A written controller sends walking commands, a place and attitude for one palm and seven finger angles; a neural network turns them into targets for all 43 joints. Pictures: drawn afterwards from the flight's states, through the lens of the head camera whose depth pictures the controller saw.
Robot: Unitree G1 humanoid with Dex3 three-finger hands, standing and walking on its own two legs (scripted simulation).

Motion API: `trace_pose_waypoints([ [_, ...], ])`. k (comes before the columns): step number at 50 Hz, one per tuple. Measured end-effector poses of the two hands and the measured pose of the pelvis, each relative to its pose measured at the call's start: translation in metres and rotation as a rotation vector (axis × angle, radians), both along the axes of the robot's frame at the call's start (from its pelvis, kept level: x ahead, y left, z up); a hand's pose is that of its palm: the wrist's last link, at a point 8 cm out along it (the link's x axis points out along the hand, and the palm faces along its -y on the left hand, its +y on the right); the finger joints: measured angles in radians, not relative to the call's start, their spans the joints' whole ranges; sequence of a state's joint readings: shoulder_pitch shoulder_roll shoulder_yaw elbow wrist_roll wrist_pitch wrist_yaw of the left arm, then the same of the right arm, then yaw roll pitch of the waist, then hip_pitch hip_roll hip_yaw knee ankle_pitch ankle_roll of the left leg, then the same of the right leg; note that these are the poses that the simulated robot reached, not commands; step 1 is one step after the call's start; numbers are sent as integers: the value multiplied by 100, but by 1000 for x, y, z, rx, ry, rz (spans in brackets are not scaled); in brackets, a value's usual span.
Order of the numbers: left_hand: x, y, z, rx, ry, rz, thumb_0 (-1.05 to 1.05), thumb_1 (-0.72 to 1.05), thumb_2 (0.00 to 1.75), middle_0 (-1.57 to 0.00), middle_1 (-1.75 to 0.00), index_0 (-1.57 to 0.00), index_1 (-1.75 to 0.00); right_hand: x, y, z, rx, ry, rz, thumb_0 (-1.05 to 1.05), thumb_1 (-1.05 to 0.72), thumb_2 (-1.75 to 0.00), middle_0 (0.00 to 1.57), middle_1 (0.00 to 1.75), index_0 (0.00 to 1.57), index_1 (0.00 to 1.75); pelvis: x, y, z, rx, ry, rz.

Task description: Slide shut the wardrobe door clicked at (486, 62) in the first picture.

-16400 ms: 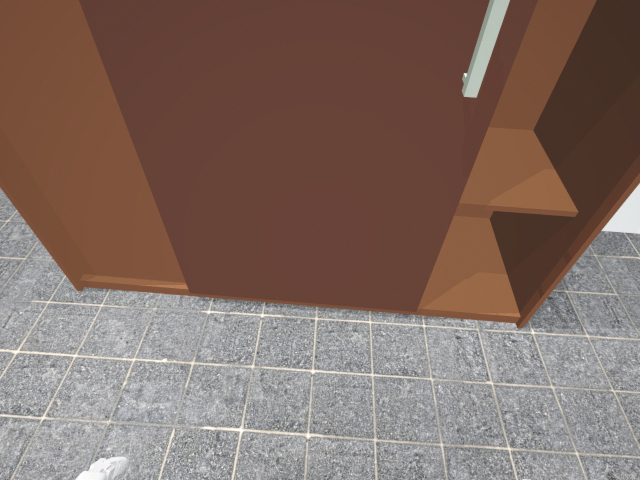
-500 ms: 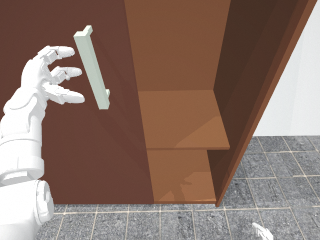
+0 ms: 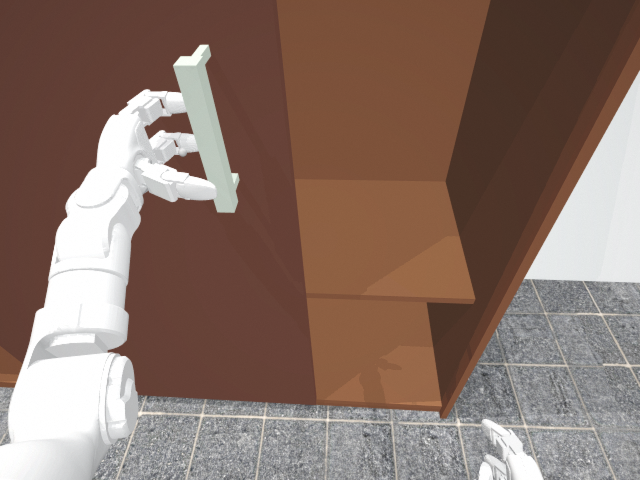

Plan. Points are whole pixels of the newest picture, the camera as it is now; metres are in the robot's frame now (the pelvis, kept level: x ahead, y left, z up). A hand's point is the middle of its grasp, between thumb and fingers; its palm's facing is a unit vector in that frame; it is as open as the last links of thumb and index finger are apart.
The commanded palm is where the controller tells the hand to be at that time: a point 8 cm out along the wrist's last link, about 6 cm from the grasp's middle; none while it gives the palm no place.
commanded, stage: slide the fingers in behind the handle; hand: left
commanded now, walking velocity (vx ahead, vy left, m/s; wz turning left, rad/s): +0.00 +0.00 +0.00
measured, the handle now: (215, 134) +0.46 +0.17 +0.23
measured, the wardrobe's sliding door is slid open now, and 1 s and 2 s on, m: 0.38 0.38 0.38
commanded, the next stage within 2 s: move the hooked fingers beside the handle in 0.64 s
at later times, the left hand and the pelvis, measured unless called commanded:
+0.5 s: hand (179, 169) +0.38 +0.18 +0.23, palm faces +0.07 -1.00 -0.03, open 14.0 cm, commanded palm +0.36 +0.22 +0.23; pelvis -0.01 -0.01 +0.00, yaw -1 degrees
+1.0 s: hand (195, 161) +0.39 +0.17 +0.23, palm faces +0.03 -1.00 -0.02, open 13.9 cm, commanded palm +0.37 +0.22 +0.23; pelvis -0.01 +0.00 +0.00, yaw -1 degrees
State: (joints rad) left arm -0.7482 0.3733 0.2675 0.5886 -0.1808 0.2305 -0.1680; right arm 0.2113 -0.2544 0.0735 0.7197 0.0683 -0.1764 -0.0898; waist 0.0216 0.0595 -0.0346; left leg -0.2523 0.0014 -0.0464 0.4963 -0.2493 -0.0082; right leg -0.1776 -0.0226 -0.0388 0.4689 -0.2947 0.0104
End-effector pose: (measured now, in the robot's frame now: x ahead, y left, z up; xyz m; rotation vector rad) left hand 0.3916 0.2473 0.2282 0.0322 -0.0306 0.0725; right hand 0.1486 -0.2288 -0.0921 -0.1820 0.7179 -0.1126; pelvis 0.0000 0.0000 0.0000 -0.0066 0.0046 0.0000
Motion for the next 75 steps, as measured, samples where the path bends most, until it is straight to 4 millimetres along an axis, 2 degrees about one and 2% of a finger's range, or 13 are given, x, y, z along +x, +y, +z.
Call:
trace_pose_waypoints([
  [4, -2, -2, 0, 8, -10, -3, -2, -50, 30, -35, -124, -32, -124, -7, -3, -2, 1, 11, -9, 1, -91, -90, 20, 30, 20, 30, 0, 0, 0, 1, -3, -2],
  [10, -7, -20, 6, -12, -69, -65, -2, -50, 30, -32, -122, -31, -122, -14, -9, -1, 8, 2, -34, 1, -91, -90, 20, 30, 20, 30, 1, -1, 1, 4, -12, -18],
  [14, -13, -25, 4, -17, -63, -65, -2, -50, 30, -31, -121, -31, -121, -14, -11, 2, 17, -16, -53, 1, -91, -90, 20, 30, 20, 30, 1, -1, 1, 6, -18, -30],
  [20, -30, -13, -3, -10, -40, -10, -2, -50, 30, -31, -120, -31, -120, -8, -13, 7, 19, -36, -53, 1, -91, -90, 20, 30, 20, 30, -2, -5, 1, 7, -26, -37],
  [25, -40, -11, 3, 0, -62, -4, -2, -50, 30, -30, -120, -30, -120, 1, -12, 10, -1, -45, -18, 1, -91, -90, 20, 30, 20, 30, -6, -6, 1, 2, -37, -17],
  [36, -33, -17, 6, -18, -38, -5, -2, -50, 30, -30, -120, -31, -124, 11, -4, 13, 6, -66, 4, 1, -91, -90, 20, 30, 20, 30, -9, -6, 1, 2, -31, -5],
  [42, -31, -17, 4, -20, -44, -11, -2, -50, 30, -30, -120, -31, -125, 5, 0, 9, 12, -46, 5, 1, -91, -90, 20, 30, 20, 30, -7, -4, 1, 1, -34, -7],
  [53, -16, -24, 3, -22, -42, -51, -2, -50, 30, -30, -120, -30, -121, -11, -3, 4, 8, -10, -36, 1, -91, -90, 20, 30, 20, 30, -4, 1, 1, 3, -24, -24],
  [61, -14, -10, -3, -12, -19, -10, -2, -50, 30, -30, -120, -31, -120, -15, -8, 3, 4, 8, -60, 1, -91, -90, 20, 30, 20, 30, 1, 1, 2, 3, -18, -34],
  [68, -20, -2, 2, -4, -54, -11, -2, -50, 30, -30, -120, -30, -120, -8, -11, 6, -11, 0, -54, 1, -91, -90, 20, 30, 20, 30, 4, 1, 2, 1, -19, -29],
  [75, -21, -6, 2, 3, -27, -31, -2, -50, 30, -30, -120, -30, -120, 6, -9, 9, -6, -28, -37, 1, -91, -90, 20, 30, 20, 30, 4, 1, 1, 1, -20, -19],
])
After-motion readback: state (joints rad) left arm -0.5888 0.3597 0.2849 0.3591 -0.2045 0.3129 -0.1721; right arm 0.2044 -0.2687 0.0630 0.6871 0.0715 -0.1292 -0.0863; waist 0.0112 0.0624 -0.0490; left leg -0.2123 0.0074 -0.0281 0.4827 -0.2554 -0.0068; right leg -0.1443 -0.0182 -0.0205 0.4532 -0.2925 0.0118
